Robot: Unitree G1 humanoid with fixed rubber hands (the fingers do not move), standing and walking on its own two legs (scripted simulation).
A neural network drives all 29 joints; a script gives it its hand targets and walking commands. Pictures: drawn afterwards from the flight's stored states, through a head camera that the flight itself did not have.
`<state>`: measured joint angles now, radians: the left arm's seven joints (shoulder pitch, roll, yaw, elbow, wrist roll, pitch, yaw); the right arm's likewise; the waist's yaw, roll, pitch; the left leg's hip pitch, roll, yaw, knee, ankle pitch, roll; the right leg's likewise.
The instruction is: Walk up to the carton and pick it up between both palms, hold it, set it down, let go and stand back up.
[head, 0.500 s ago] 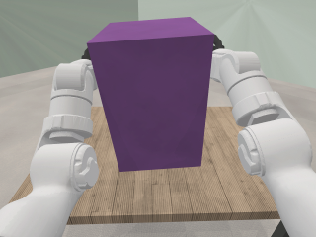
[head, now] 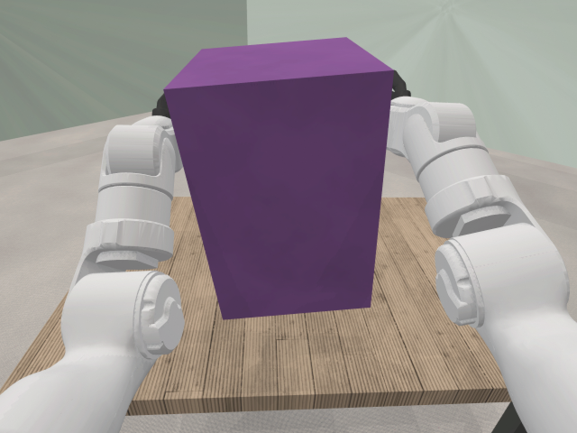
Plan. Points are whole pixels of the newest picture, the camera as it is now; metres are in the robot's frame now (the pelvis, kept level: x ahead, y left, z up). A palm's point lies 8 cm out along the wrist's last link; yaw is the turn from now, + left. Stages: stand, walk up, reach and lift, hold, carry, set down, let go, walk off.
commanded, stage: hold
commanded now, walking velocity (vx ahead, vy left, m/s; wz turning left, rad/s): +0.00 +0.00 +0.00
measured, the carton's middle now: (285, 177) +0.36 -0.01 +0.28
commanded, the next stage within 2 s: none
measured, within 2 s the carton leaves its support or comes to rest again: neither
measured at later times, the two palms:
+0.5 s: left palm (169, 135) +0.37 +0.14 +0.33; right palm (397, 122) +0.36 -0.15 +0.35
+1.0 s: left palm (167, 136) +0.37 +0.14 +0.33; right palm (394, 121) +0.36 -0.15 +0.35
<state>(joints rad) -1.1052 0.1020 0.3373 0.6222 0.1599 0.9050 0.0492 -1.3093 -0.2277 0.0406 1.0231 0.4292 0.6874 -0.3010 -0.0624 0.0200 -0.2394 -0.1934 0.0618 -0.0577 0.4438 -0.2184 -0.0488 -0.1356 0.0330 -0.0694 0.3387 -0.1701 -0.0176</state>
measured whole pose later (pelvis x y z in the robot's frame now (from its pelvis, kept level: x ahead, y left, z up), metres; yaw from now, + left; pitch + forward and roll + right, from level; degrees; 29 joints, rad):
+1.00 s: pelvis +0.00 +0.00 +0.00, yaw +0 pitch -1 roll -2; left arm -1.13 0.11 0.34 0.67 0.15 0.89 0.05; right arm -1.32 -0.23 0.03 1.05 0.42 0.69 -0.30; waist -0.06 0.02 -0.24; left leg -0.21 0.06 -0.06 0.44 -0.21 -0.05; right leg -0.15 0.04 -0.07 0.34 -0.16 -0.02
